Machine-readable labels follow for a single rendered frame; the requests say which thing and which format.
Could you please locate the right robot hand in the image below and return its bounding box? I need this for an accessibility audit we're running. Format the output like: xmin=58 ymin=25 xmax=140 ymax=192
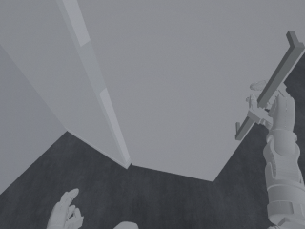
xmin=246 ymin=79 xmax=295 ymax=132

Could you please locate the fridge door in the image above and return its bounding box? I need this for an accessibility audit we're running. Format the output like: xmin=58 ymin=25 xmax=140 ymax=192
xmin=77 ymin=0 xmax=305 ymax=182

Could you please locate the handle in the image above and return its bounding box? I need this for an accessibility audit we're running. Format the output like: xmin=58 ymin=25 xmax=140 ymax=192
xmin=234 ymin=31 xmax=305 ymax=141

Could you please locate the right robot forearm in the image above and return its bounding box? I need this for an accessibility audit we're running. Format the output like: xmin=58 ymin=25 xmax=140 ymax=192
xmin=263 ymin=129 xmax=305 ymax=229

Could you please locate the left robot hand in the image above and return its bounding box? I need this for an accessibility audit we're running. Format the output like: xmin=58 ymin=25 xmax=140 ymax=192
xmin=47 ymin=188 xmax=84 ymax=229

